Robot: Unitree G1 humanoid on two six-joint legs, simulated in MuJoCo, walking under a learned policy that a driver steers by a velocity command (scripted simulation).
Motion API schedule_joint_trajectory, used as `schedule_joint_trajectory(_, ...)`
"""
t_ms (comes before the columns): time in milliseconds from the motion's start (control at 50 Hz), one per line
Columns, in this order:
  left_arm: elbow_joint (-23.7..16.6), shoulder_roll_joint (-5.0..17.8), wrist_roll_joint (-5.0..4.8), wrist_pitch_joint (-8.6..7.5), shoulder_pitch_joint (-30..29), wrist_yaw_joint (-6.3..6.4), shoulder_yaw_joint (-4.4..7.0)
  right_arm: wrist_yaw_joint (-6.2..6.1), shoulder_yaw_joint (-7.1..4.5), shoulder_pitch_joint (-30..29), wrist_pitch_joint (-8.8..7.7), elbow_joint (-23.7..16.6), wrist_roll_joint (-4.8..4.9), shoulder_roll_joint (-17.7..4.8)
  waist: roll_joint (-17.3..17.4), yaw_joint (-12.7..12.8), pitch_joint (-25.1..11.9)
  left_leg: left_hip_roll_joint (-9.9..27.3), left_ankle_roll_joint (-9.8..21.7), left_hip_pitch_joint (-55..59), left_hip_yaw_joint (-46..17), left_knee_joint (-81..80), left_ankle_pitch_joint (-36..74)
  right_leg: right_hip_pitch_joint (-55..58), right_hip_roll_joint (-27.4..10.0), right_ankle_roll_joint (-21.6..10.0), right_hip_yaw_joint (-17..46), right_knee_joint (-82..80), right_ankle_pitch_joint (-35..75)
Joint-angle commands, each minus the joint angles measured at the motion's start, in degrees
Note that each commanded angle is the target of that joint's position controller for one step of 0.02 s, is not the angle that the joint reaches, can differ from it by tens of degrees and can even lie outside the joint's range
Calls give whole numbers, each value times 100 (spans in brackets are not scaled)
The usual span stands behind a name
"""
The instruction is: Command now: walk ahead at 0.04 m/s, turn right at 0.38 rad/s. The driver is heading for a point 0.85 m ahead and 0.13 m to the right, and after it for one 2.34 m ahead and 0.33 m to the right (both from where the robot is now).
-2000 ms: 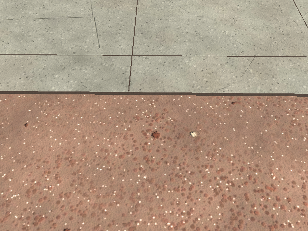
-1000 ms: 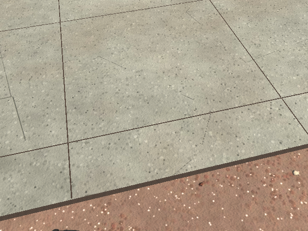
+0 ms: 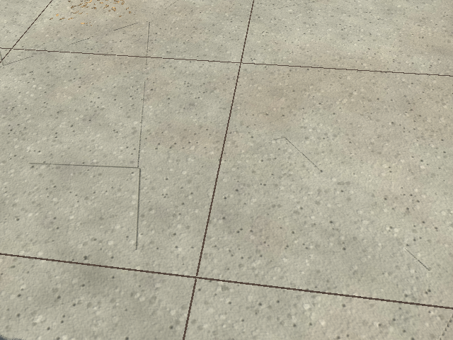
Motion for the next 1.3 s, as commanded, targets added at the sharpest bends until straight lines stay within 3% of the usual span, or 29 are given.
schedule_joint_trajectory(20, -302, 1273, 97, -195, 468, 55, 298, -80, -249, 303, -20, -391, 9, -734, -912, -116, -438, 772, -38, -499, -368, 1463, 1158, 858, -1408, -618, 1969, -909, 3462)
schedule_joint_trajectory(40, -159, 1459, -25, -162, 819, 15, 410, -83, -185, -117, 42, -532, 27, -487, -1482, 227, -319, -152, -285, -1666, -124, 2301, -1816, 1145, -2114, -1590, 2944, -1104, 4448)
schedule_joint_trajectory(60, -66, 1335, -34, -147, 1097, -13, 411, -23, -177, -163, 78, -529, -97, -556, -813, 237, -325, 79, -331, -2050, -555, 3095, -1997, 1270, -1996, -1782, 2874, -1299, 3097)
schedule_joint_trajectory(100, -191, 980, -25, -68, 450, -18, 343, 131, -228, -352, 35, -534, -79, -679, -469, 10, 132, 418, -407, -2386, -765, 2985, -1081, 853, -1308, -1345, 2516, -1793, 117)
schedule_joint_trajectory(120, -251, 914, -47, -65, 294, 2, 332, 197, -247, -481, 1, -577, -102, -769, -632, 14, 275, 484, -481, -2478, -745, 2821, -733, 804, -1114, -1232, 2475, -2025, -550)
schedule_joint_trajectory(220, -134, 1122, -13, -244, 665, -40, 440, 306, -188, -748, -131, -607, -106, -642, -476, 210, 48, 483, -802, -2455, -613, 2059, -105, 1136, -859, -1261, 2326, -2053, 13)
schedule_joint_trajectory(340, -145, 1291, 51, -305, 802, -104, 536, 316, -131, -1224, -238, -882, -42, -699, -695, 396, 105, 419, -773, -1941, -611, 1049, -67, 726, -798, -1211, 2627, -1802, -182)
schedule_joint_trajectory(380, -228, 1338, 65, -321, 603, -125, 562, 294, -132, -1014, -302, -901, -1, -747, -725, 223, 82, 327, -691, -1263, -629, 645, -79, 323, -750, -1076, 2754, -1610, -37)
schedule_joint_trajectory(420, -341, 1318, 31, -340, 194, -117, 561, 222, -155, -213, -392, -699, 16, -762, -554, -310, -9, 209, -589, 250, -577, -141, 320, -512, -469, -769, 2683, -1075, 73)
schedule_joint_trajectory(440, -377, 1106, 2, -384, 158, -110, 504, 149, -232, 354, -458, -561, -34, -1009, -181, -569, -229, 515, -495, 1238, -875, -398, 156, -1099, -125, -546, 2401, -377, -162)
schedule_joint_trajectory(460, -586, 581, -109, -454, 103, -135, 354, 54, -374, 1044, -492, -531, -174, -1663, 1109, -854, -734, 2014, -147, 2239, -2670, -1217, -1606, -1945, 566, -234, 1453, 1357, -923)
schedule_joint_trajectory(480, -733, 649, -31, -427, 199, -134, 335, 44, -476, 1147, -417, -442, -168, -2050, 1761, -626, -729, 2885, 314, 1992, -4762, -1985, -3005, -2687, 890, -218, 856, 2483, -1759)
schedule_joint_trajectory(500, -572, 920, 82, -365, 371, -131, 368, 68, -387, 706, -383, -547, -153, -1592, 960, -310, -126, 2833, 430, 1377, -4435, -1895, -3198, -2766, 286, -281, 930, 3105, -1332)
schedule_joint_trajectory(520, -469, 944, 116, -354, 264, -206, 379, 101, -282, 381, -396, -637, -89, -1147, 452, -220, 253, 2511, 367, 915, -3664, -1866, -2546, -2683, 101, -279, 855, 3130, -859)
schedule_joint_trajectory(560, -449, 820, 145, -309, 147, -335, 365, 93, -177, 237, -462, -633, -86, -812, 617, -136, 338, 1978, 206, 739, -2310, -1953, -895, -2515, -142, -139, 657, 3010, -198)
schedule_joint_trajectory(660, -599, 622, 154, -260, -327, -438, 261, 216, -165, 883, -658, -260, -36, -733, 580, -199, 140, 1763, 368, 1059, -1227, -1902, 1400, -2794, -35, 39, 668, 2878, 494)
schedule_joint_trajectory(760, -945, 406, 172, -300, -1408, -501, 72, 254, -150, 1078, -644, 7, -8, -730, 622, -323, 336, 1605, 388, 843, -484, -1943, 2327, -2342, -86, 116, 65, 1145, 1112)
schedule_joint_trajectory(820, -1061, 409, 175, -326, -1762, -477, 10, 250, -165, 1440, -595, 278, 32, -855, 633, -373, 385, 1741, 415, 913, -586, -1793, 2906, -1709, -100, -74, -338, 422, 963)
schedule_joint_trajectory(860, -983, 504, 176, -373, -1490, -384, 33, 240, -191, 1459, -544, 391, 29, -1003, 614, -167, 259, 1824, 390, 1098, -648, -1243, 4217, -1123, 96, -247, -400, 116, 658)
schedule_joint_trajectory(900, -484, 776, 244, -496, -29, -240, 159, 233, -182, 1408, -498, 455, 82, -1039, 357, 519, -562, 1502, 202, 726, -405, 501, 4808, 852, 254, -487, -352, -462, 913)
schedule_joint_trajectory(920, -296, 1225, 367, -546, 950, -134, 288, 256, -98, 1332, -512, 252, 110, -789, -141, 890, -1300, 1217, 99, -402, -270, 2062, 2909, 2365, -939, -728, 847, -620, 147)
schedule_joint_trajectory(940, -318, 1754, 391, -532, 1085, -68, 388, 278, 57, 1922, -484, 57, 217, -6, -1430, 523, -2047, 327, -84, -2229, -141, 3960, -1511, 3673, -2733, -1228, 3412, -1080, 40)
schedule_joint_trajectory(960, -330, 1523, 147, -474, 957, -60, 381, 194, -170, 1628, -406, 206, 94, -813, -623, 669, -1806, 416, 8, -2453, -821, 4456, -1242, 2944, -2600, -1277, 3623, -1382, -175)
schedule_joint_trajectory(980, -319, 1104, 106, -483, 402, -61, 254, 218, -203, 1270, -405, 124, 99, -778, -493, 364, -850, 681, 56, -2550, -895, 4341, -699, 2150, -2248, -1087, 2628, -1550, -32)
schedule_joint_trajectory(1000, -319, 762, 89, -536, 84, -86, 171, 243, -164, 1167, -409, 159, 101, -579, -471, 213, -356, 851, 33, -2409, -825, 4048, -351, 1478, -1954, -910, 1931, -1812, 466)
schedule_joint_trajectory(1040, -249, 483, 72, -626, -99, -60, 94, 308, -179, 1300, -265, 312, -37, -450, -607, -67, -36, 975, -67, -1980, -770, 3772, -96, 778, -1543, -621, 1037, -2082, 1070)
schedule_joint_trajectory(1120, -49, 562, 12, -816, 153, -44, 140, 444, -210, 850, -92, 148, -72, -252, -454, -206, 139, 1007, -162, -2378, -670, 3666, 432, 709, -1484, -633, 257, -2365, 1801)
schedule_joint_trajectory(1220, 167, 487, 41, -818, 445, -16, 127, 556, -153, -222, -99, -243, -73, -156, -400, -90, 432, 994, -249, -2807, -433, 2478, 1476, 820, -1302, -598, -578, -2418, 2272)
schedule_joint_trajectory(1300, 349, 697, 42, -788, 783, 40, 166, 641, -68, -1023, -117, -561, -106, -136, -350, 110, 550, 854, -71, -2492, 41, 1317, 1685, 1217, -1438, -533, -969, -2320, 2853)
Keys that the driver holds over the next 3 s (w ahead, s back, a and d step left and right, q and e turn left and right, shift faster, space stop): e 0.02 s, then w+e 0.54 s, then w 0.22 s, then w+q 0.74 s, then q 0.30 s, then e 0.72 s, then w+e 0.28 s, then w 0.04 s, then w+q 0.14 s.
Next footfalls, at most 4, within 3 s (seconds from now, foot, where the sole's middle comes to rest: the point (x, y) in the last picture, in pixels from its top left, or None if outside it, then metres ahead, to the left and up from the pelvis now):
0.44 left None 0.22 0.10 -0.77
0.92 right None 0.39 -0.21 -0.77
1.44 left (280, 271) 0.72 -0.11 -0.77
1.96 right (316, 217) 0.93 -0.25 -0.77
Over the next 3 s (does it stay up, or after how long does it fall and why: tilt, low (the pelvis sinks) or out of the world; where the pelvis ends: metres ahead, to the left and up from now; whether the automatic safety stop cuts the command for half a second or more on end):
stays up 0.87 -0.24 0.00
